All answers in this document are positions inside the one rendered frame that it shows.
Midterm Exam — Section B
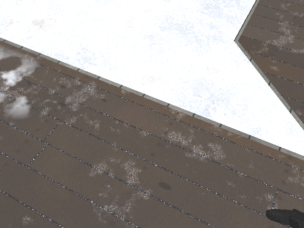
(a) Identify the robot right hand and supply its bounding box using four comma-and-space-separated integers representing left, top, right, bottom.
266, 209, 304, 228

